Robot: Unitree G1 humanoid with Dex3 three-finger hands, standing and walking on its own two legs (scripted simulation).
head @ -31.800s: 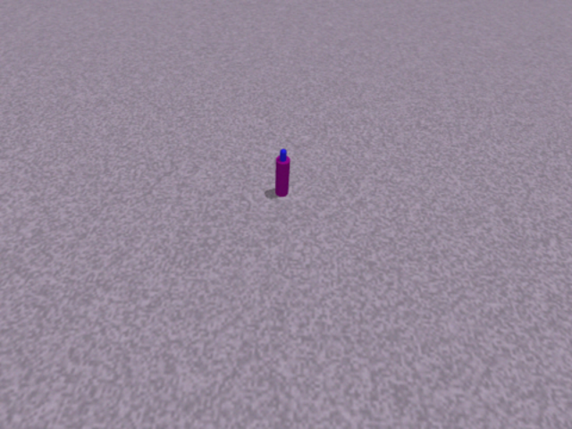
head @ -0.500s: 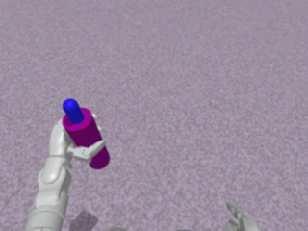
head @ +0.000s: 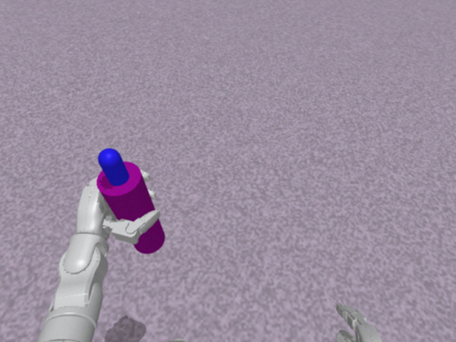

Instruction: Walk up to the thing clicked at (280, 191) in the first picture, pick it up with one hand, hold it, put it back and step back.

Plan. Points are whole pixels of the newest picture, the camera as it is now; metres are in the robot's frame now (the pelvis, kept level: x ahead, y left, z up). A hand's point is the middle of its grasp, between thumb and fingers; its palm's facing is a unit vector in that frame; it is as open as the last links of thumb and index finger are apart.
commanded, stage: hold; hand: left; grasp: from the side
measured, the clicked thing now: (132, 205) +0.33 +0.16 +0.06
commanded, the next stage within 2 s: crouch in 0.08 s
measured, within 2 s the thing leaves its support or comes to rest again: neither
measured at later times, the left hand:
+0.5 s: hand (139, 221) +0.33 +0.16 -0.01, palm faces +0.08 -1.00 +0.04, open 8.8 cm
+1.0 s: hand (154, 255) +0.36 +0.18 -0.25, palm faces +0.05 -1.00 +0.00, open 8.8 cm
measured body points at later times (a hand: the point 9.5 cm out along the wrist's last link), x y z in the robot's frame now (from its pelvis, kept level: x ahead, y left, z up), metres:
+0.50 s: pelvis -0.01 -0.01 -0.02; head +0.07 +0.01 +0.42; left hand +0.32 +0.22 -0.01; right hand +0.13 -0.26 -0.13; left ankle +0.01 +0.11 -0.70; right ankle +0.00 -0.12 -0.70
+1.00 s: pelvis -0.06 +0.00 -0.23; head +0.12 +0.02 +0.18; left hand +0.35 +0.24 -0.25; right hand +0.07 -0.26 -0.36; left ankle +0.01 +0.11 -0.70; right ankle +0.00 -0.12 -0.70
